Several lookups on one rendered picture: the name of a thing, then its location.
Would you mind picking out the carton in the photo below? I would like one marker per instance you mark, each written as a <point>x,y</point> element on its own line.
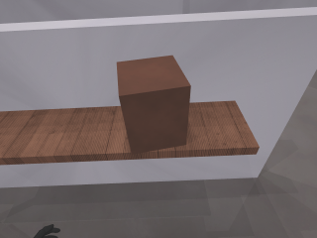
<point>154,96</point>

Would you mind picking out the robot left hand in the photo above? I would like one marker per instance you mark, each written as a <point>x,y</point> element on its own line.
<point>47,230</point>

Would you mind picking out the table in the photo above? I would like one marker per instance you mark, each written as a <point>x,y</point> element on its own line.
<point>94,134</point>

